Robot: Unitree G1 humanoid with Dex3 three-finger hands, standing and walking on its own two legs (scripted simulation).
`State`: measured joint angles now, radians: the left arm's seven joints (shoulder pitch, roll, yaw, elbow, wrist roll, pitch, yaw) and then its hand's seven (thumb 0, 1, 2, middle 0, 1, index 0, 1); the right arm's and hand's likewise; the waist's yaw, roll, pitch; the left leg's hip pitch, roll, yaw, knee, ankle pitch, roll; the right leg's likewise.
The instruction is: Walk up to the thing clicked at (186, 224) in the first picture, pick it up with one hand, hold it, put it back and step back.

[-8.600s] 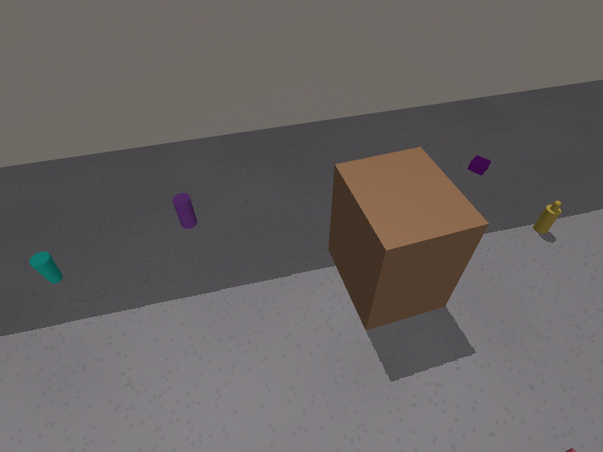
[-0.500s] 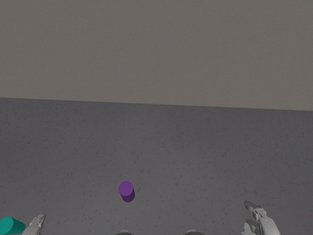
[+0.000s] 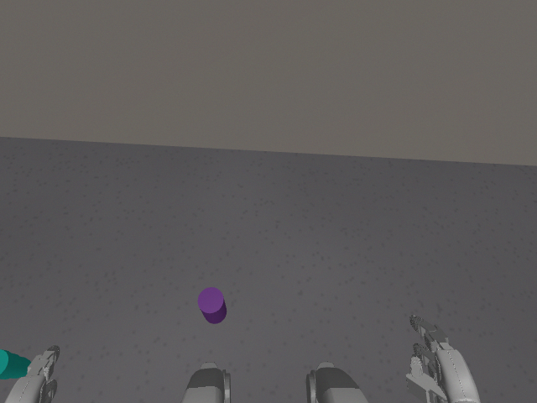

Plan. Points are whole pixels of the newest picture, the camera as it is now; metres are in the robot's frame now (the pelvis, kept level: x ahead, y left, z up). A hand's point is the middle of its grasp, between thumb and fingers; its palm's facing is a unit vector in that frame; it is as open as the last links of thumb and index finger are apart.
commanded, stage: go down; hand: left
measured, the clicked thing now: (213, 306) +0.41 +0.14 -0.59
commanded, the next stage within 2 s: approach in 1.86 s
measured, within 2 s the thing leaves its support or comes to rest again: neither
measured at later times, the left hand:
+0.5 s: hand (98, 331) +0.28 +0.31 -0.21, palm faces +0.03 -0.98 -0.19, open 17.4 cm
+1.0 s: hand (106, 309) +0.33 +0.32 -0.26, palm faces -0.03 -0.99 -0.14, open 17.4 cm
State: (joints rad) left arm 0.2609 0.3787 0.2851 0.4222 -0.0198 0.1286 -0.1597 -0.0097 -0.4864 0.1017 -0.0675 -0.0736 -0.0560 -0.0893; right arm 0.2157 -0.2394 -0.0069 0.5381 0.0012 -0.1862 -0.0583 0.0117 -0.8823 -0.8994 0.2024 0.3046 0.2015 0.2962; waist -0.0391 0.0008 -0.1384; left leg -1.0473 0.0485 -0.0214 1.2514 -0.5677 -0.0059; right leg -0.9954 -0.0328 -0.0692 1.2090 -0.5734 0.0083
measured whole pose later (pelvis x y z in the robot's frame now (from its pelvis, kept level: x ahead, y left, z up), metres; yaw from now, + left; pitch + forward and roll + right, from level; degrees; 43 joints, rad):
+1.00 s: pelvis -0.08 +0.00 -0.23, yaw -4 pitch +33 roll -5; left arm -0.52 0.72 0.62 1.01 -0.13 -0.41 -0.62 -0.02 -0.53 0.10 -0.05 -0.09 -0.04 -0.10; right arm 0.13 -0.33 0.05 0.66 -0.03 -0.17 -0.01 0.01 -0.90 -0.90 0.20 0.30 0.20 0.30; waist -0.10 -0.02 -0.15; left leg -1.99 0.06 -0.08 2.08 -0.68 0.00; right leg -1.93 -0.03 -0.08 2.03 -0.69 -0.01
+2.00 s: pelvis -0.09 +0.00 -0.29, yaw -5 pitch +32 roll -7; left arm -0.64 0.85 0.70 1.06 -0.15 -0.40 -0.71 -0.02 -0.54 0.10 -0.06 -0.10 -0.05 -0.11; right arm 0.13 -0.35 0.11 0.66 -0.04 -0.16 -0.01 0.01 -0.89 -0.90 0.20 0.30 0.20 0.30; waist -0.14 -0.02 -0.10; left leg -2.15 0.05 -0.11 2.26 -0.68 0.00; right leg -2.07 -0.03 -0.09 2.19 -0.69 0.00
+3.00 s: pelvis -0.10 +0.02 -0.38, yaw -15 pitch +13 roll -16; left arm -0.66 0.85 0.52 1.47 -0.12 -1.06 -0.31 -0.02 -0.48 0.02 -0.06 -0.06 -0.06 -0.06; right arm -0.16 -0.39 0.49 0.58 -0.34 -0.04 0.11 0.00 -0.92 -0.91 0.20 0.30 0.20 0.30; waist -0.28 -0.26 0.29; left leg -2.23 0.05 -0.35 2.65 -0.70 -0.01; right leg -2.07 0.04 -0.25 2.43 -0.62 0.04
